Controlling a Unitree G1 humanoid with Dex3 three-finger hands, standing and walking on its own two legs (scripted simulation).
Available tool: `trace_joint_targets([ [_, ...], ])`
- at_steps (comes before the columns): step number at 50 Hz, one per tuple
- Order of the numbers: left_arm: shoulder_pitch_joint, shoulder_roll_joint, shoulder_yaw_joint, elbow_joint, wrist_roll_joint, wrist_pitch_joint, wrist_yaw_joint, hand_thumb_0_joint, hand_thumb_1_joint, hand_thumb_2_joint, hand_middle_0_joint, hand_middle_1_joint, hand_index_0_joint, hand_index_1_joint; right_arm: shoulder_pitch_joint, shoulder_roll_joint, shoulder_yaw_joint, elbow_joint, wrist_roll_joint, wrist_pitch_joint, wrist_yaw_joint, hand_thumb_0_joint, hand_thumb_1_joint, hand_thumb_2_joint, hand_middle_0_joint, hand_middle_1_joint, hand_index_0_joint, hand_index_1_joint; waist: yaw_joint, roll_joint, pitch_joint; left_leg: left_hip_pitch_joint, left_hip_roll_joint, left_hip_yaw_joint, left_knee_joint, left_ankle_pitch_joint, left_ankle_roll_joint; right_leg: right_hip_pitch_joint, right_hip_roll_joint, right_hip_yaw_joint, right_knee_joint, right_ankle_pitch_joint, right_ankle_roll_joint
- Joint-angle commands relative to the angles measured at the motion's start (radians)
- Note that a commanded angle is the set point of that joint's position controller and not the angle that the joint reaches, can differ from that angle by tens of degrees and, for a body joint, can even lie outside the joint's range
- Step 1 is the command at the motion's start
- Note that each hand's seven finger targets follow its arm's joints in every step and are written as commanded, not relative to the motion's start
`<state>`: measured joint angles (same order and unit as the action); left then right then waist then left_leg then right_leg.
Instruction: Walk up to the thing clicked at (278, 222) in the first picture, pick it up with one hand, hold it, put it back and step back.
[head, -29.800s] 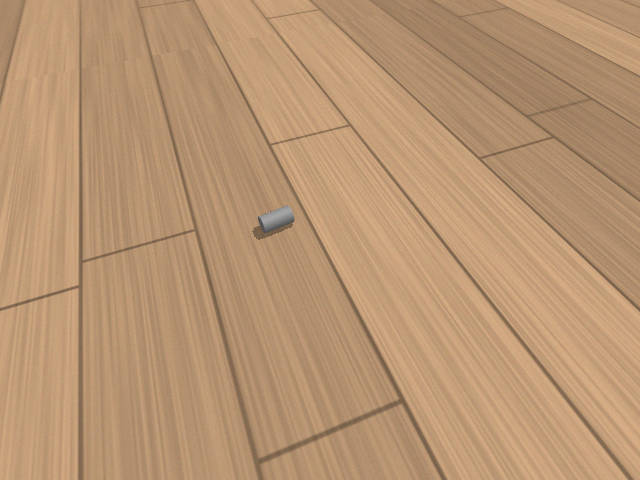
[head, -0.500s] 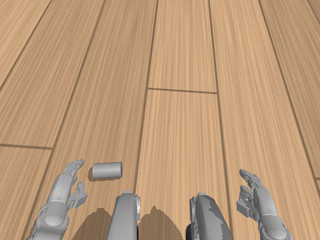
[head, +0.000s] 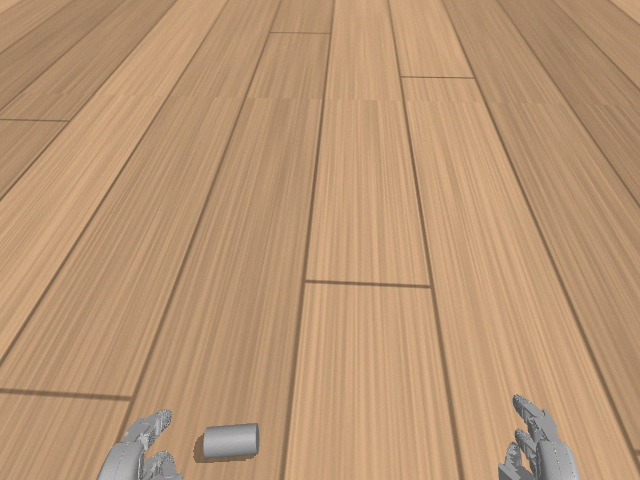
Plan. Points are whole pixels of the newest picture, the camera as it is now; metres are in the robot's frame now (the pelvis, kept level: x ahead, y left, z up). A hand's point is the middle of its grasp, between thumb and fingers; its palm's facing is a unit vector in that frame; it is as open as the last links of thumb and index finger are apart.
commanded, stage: home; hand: left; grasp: from above
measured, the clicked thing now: (232, 440) +0.39 +0.25 -0.67
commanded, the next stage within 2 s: stand in 1.90 s
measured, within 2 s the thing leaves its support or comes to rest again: neither
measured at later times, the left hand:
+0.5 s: hand out of the picture +0.17 +0.17 -0.04, palm faces +0.05 -0.98 -0.21, open 7.4 cm
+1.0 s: hand out of the picture +0.17 +0.17 -0.04, palm faces +0.05 -0.98 -0.20, open 7.4 cm
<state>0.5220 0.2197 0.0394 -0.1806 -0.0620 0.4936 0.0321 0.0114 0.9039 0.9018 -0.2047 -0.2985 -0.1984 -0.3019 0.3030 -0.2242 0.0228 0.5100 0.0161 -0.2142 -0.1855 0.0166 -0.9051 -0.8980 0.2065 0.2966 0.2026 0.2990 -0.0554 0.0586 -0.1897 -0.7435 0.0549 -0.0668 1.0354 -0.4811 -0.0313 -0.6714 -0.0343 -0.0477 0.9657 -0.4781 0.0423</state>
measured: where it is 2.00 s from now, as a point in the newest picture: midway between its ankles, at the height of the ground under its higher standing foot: outside the picture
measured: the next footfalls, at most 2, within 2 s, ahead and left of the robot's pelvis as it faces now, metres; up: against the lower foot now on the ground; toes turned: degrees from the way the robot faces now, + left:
none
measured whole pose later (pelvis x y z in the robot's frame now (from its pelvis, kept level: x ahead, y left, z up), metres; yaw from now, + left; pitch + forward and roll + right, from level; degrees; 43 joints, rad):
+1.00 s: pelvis +0.00 +0.00 +0.00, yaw +0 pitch +10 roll -2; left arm 0.49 0.22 0.03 -0.13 -0.05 0.47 0.02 0.01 0.91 0.90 -0.20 -0.30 -0.20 -0.30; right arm 0.27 -0.22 0.02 0.56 0.00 -0.24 -0.18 0.02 -0.90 -0.90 0.21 0.30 0.20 0.30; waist -0.04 0.05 -0.16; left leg -0.71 0.05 -0.07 1.02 -0.48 -0.04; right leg -0.64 -0.03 -0.05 0.96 -0.49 0.04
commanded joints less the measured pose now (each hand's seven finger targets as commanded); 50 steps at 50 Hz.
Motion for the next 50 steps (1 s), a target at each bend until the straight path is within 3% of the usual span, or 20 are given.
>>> trace_joint_targets([
  [1, -0.063, 0.094, 0.058, -0.167, 0.008, -0.054, -0.010, 0.000, 0.900, 0.900, -0.200, -0.300, -0.200, -0.300, -0.079, -0.111, -0.042, -0.145, -0.005, -0.078, -0.010, 0.000, -0.901, -0.900, 0.200, 0.300, 0.200, 0.300, 0.009, -0.016, -0.009, 0.111, -0.053, 0.043, -0.189, 0.123, 0.035, 0.022, 0.052, -0.045, -0.177, 0.110, -0.033],
  [5, -0.054, 0.100, 0.060, -0.164, 0.017, -0.064, -0.012, 0.000, 0.899, 0.900, -0.200, -0.300, -0.200, -0.300, -0.081, -0.114, -0.047, -0.138, -0.007, -0.088, -0.009, 0.000, -0.900, -0.900, 0.200, 0.300, 0.200, 0.300, 0.013, -0.006, -0.045, 0.142, -0.052, 0.045, -0.175, 0.201, 0.032, 0.045, 0.050, -0.042, -0.162, 0.184, -0.033],
  [11, -0.062, 0.100, 0.060, -0.157, 0.020, -0.074, -0.010, 0.000, 0.900, 0.900, -0.200, -0.300, -0.200, -0.300, -0.098, -0.114, -0.042, -0.129, -0.012, -0.092, -0.008, 0.000, -0.901, -0.900, 0.200, 0.300, 0.200, 0.300, 0.014, -0.006, -0.033, 0.141, -0.053, 0.045, -0.188, 0.152, 0.033, 0.046, 0.050, -0.040, -0.175, 0.142, -0.032],
  [22, -0.051, 0.101, 0.054, -0.146, 0.018, -0.077, -0.007, 0.000, 0.899, 0.899, -0.200, -0.300, -0.200, -0.300, -0.098, -0.113, -0.044, -0.112, -0.014, -0.092, -0.012, 0.000, -0.900, -0.900, 0.200, 0.300, 0.200, 0.300, 0.017, -0.014, -0.069, 0.163, -0.050, 0.040, -0.171, 0.246, 0.032, 0.069, 0.052, -0.038, -0.160, 0.230, -0.030],
  [31, -0.057, 0.097, 0.057, -0.134, 0.017, -0.075, -0.009, 0.000, 0.899, 0.899, -0.200, -0.299, -0.200, -0.299, -0.097, -0.112, -0.045, -0.113, -0.013, -0.093, -0.012, 0.000, -0.900, -0.900, 0.200, 0.300, 0.200, 0.300, 0.021, -0.024, -0.034, 0.139, -0.050, 0.046, -0.188, 0.172, 0.034, 0.059, 0.051, -0.036, -0.176, 0.159, -0.030],
  [42, -0.054, 0.099, 0.054, -0.135, 0.017, -0.074, -0.009, 0.000, 0.899, 0.899, -0.200, -0.298, -0.200, -0.299, -0.102, -0.112, -0.045, -0.115, -0.012, -0.091, -0.013, 0.000, -0.899, -0.900, 0.200, 0.300, 0.200, 0.300, 0.023, -0.014, -0.030, 0.133, -0.048, 0.045, -0.190, 0.160, 0.032, 0.051, 0.050, -0.035, -0.176, 0.147, -0.032],
  [48, -0.054, 0.105, 0.055, -0.150, 0.019, -0.070, -0.009, 0.000, 0.899, 0.899, -0.200, -0.298, -0.200, -0.298, -0.093, -0.115, -0.049, -0.113, -0.012, -0.090, -0.014, 0.000, -0.899, -0.900, 0.200, 0.300, 0.200, 0.300, 0.015, -0.016, -0.062, 0.160, -0.048, 0.049, -0.168, 0.227, 0.034, 0.069, 0.047, -0.029, -0.168, 0.213, -0.027],
  [50, -0.060, 0.100, 0.051, -0.145, 0.018, -0.069, -0.010, 0.000, 0.899, 0.899, -0.200, -0.298, -0.200, -0.298, -0.094, -0.114, -0.047, -0.109, -0.013, -0.091, -0.013, 0.000, -0.899, -0.900, 0.200, 0.300, 0.200, 0.300, 0.015, -0.005, -0.049, 0.155, -0.047, 0.045, -0.177, 0.208, 0.033, 0.060, 0.048, -0.032, -0.163, 0.194, -0.029],
])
